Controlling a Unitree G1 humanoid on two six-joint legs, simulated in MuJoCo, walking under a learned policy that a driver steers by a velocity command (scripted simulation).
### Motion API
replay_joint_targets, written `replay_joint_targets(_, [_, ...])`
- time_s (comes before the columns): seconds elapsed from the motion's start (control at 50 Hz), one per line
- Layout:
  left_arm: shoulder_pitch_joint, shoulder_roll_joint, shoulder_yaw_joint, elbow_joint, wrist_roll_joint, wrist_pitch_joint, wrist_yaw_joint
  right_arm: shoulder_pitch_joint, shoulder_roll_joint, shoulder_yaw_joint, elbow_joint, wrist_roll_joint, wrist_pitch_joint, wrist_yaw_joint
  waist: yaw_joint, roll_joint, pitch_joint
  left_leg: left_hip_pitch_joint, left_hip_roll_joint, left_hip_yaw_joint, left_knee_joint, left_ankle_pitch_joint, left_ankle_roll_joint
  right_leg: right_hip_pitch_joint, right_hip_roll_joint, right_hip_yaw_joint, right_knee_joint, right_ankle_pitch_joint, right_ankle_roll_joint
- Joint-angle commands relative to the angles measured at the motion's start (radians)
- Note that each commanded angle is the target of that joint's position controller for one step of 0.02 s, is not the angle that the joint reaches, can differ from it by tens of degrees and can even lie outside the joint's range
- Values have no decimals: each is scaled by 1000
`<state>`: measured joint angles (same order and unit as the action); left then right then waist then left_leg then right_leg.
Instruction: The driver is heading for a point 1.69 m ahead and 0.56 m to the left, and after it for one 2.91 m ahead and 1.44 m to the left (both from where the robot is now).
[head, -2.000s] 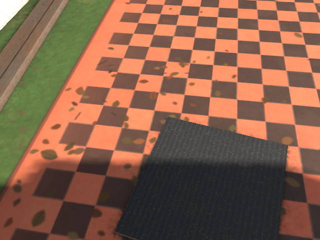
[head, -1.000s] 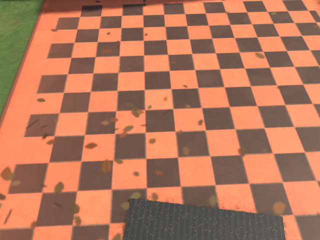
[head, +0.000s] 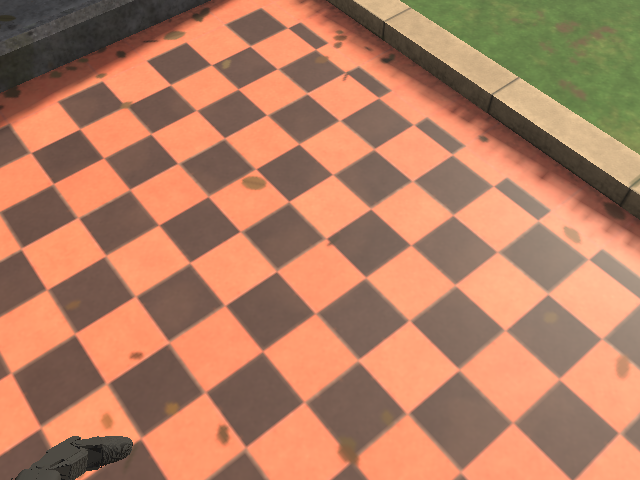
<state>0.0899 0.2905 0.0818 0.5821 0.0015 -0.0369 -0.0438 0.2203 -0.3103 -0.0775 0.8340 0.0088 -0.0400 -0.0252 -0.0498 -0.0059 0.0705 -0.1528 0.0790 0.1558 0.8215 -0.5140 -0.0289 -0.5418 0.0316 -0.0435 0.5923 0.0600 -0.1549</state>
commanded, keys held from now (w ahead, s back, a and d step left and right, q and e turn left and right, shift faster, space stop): e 0.20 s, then q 0.78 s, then w+q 0.02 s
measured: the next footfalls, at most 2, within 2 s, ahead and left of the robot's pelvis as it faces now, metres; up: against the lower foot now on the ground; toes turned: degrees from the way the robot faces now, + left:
left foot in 0.38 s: +0.20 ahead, +0.15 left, -0.02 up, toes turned -10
right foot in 0.72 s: +0.10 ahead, -0.09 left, +0.00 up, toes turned +5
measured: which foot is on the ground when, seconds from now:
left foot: up 0.00-0.36, down 0.38-0.74, up 0.76-1.00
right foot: down 0.00-0.42, up 0.44-0.70, down 0.72-1.00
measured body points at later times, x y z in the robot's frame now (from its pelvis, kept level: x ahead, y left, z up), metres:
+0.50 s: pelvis +0.10 +0.05 +0.00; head +0.11 +0.07 +0.45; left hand +0.31 +0.27 -0.10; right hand +0.17 -0.23 -0.10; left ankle +0.16 +0.16 -0.73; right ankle +0.10 -0.07 -0.69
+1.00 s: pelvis +0.07 +0.04 +0.02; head +0.11 +0.03 +0.47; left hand +0.14 +0.34 -0.07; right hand +0.28 -0.21 -0.07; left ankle +0.06 +0.18 -0.67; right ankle +0.06 -0.09 -0.72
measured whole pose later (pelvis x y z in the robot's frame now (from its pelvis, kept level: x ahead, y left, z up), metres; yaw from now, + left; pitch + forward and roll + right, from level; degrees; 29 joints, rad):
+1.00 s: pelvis +0.07 +0.04 +0.02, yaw +11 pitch +3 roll +0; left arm 0.20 0.26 0.08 0.70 0.00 0.01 0.05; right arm 0.17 -0.32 -0.10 0.64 0.02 0.06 0.00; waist 0.02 0.03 0.02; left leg -0.52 0.02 -0.04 0.92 -0.33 -0.10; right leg -0.22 -0.05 -0.10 0.47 -0.29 0.00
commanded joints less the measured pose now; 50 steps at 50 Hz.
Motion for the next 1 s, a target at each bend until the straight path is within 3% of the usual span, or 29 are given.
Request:
replay_joint_targets(0.02, [175,216,66,-66,23,-9,15,-13,-124,-3,-123,-1,-24,19,120,-134,-451,-531,-86,-252,581,-70,7,758,-358,674,-248,194,-216])
replay_joint_targets(0.04, [124,180,50,-68,8,-8,17,-47,-133,-2,-139,7,-16,20,100,-119,-335,-520,-71,-243,555,-6,11,636,-324,558,-243,208,-192])
replay_joint_targets(0.06, [98,154,43,-63,-2,-2,21,-37,-113,1,-120,-11,-10,13,64,-24,-263,-498,-35,-242,497,35,0,518,-275,468,-241,202,-159])
replay_joint_targets(0.08, [71,142,42,-62,-12,5,28,-42,-118,-1,-123,-21,-3,9,44,-28,-223,-464,-13,-247,423,65,-8,420,-239,418,-249,193,-150])
replay_joint_targets(0.1, [50,137,39,-67,-5,13,35,-38,-118,-3,-122,-16,3,11,24,-46,-205,-407,-8,-238,371,87,-12,337,-201,378,-264,181,-138])
replay_joint_targets(0.16, [64,145,44,-60,11,13,56,-40,-85,8,-122,-24,-1,7,29,-62,-227,-378,-43,-224,248,158,-48,287,-179,344,-245,357,-157])
replay_joint_targets(0.2, [69,154,49,-53,2,25,72,-63,-68,16,-128,-20,0,1,37,-70,-246,-363,-55,-237,115,228,-68,281,-165,345,-236,267,-150])
replay_joint_targets(0.24, [35,128,37,-57,8,39,82,-46,-57,23,-111,-11,5,4,38,-95,-267,-302,-50,-222,25,316,-73,253,-156,310,-234,139,-129])
replay_joint_targets(0.3, [44,70,11,-28,24,38,74,-47,-42,30,-106,-8,5,18,53,-128,-250,-222,-33,-216,-76,390,-61,218,-163,291,-230,-35,-111])
replay_joint_targets(0.36, [8,21,-14,12,29,18,55,20,-22,31,-78,-16,-12,40,2,-122,-216,-95,-41,-171,-309,514,-12,199,-158,196,-134,-142,-49])
replay_joint_targets(0.38, [47,1,-18,32,29,10,54,10,-40,28,-84,-29,-19,45,19,-93,-191,-87,-29,-175,-372,623,6,211,-112,148,-70,-191,6])
replay_joint_targets(0.4, [124,-1,-13,37,36,6,61,-50,-128,15,-119,-47,-26,46,109,57,-145,-132,80,-317,-373,907,54,198,-15,75,70,-292,70])
replay_joint_targets(0.42, [181,30,0,55,31,6,71,-118,-150,13,-156,-54,-21,43,150,211,-86,-180,144,-421,-428,986,141,155,44,28,157,-398,113])
replay_joint_targets(0.44, [162,54,6,48,28,16,82,-118,-167,2,-167,-50,-12,40,122,289,-79,-181,194,-525,-487,834,225,116,47,38,203,-462,142])
replay_joint_targets(0.48, [42,110,27,21,10,54,95,-45,-166,-12,-159,-34,1,35,36,255,-100,-111,222,-655,-528,563,281,6,29,97,400,-616,160])
replay_joint_targets(0.52, [31,90,32,20,2,77,92,-45,-167,-19,-168,-17,9,22,41,189,-121,-78,198,-641,-505,508,260,-43,14,141,519,-591,183])
replay_joint_targets(0.56, [26,41,20,22,3,69,90,-50,-136,-20,-180,-7,30,5,42,160,-157,-41,149,-593,-479,545,220,-40,14,132,475,-559,200])
replay_joint_targets(0.62, [25,-8,3,30,-6,53,88,-28,-120,-28,-190,-3,60,-6,29,197,-208,-23,88,-553,-449,577,189,73,39,84,251,-533,204])
replay_joint_targets(0.66, [58,14,9,44,-19,46,79,-17,-131,-36,-198,0,71,-6,29,239,-217,-20,88,-596,-463,539,197,142,55,75,125,-508,196])
replay_joint_targets(0.7, [137,35,20,73,-25,39,70,-36,-134,-40,-212,19,78,-8,70,238,-208,-68,63,-609,-461,450,176,264,60,59,-101,-390,161])
replay_joint_targets(0.72, [172,71,33,85,-21,39,68,-19,-115,-37,-216,23,78,-13,75,212,-216,-154,33,-591,-438,347,137,382,3,97,-177,-333,127])
replay_joint_targets(0.74, [191,181,59,88,10,42,69,-16,-72,-27,-247,17,72,-12,46,-32,-210,-351,-80,-442,-268,174,69,484,-212,317,-201,-234,23])
replay_joint_targets(0.76, [153,208,67,86,47,40,61,-72,-84,-31,-285,10,51,-4,55,-314,-154,-532,-171,-278,-53,-70,18,421,-417,544,-277,-49,-127])
replay_joint_targets(0.78, [117,142,48,49,59,23,67,-84,-153,-59,-268,-2,41,0,74,-199,-138,-536,-123,-335,191,-94,-17,389,-446,527,-269,84,-173])
replay_joint_targets(0.8, [48,110,36,36,45,16,75,-41,-162,-69,-239,5,50,2,27,-122,-135,-524,-125,-329,292,-40,-21,378,-391,420,-252,131,-122])
replay_joint_targets(0.82, [0,93,31,28,21,11,79,5,-146,-68,-211,3,66,-5,3,-95,-121,-523,-118,-314,337,19,-34,381,-335,330,-235,146,-73])
replay_joint_targets(0.84, [-10,84,26,30,3,9,83,19,-127,-63,-202,1,78,-6,6,-92,-106,-534,-109,-303,383,78,-47,389,-314,268,-228,183,-56])
replay_joint_targets(0.9, [51,96,27,50,4,23,98,-53,-70,-39,-245,18,87,6,48,-114,-87,-542,-89,-225,295,189,-73,425,-270,147,-242,149,-50])
replay_joint_targets(1.0, [106,175,54,68,-4,38,96,-136,-44,-17,-310,15,88,46,105,-167,-137,-366,-50,-147,-18,183,-60,437,-316,89,-239,-10,-49])
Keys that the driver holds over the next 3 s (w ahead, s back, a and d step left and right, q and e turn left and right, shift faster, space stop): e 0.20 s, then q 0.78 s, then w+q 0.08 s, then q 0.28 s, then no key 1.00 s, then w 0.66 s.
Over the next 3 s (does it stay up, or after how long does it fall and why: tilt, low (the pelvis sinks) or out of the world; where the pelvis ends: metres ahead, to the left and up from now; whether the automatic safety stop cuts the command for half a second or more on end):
stays up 0.36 0.24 -0.01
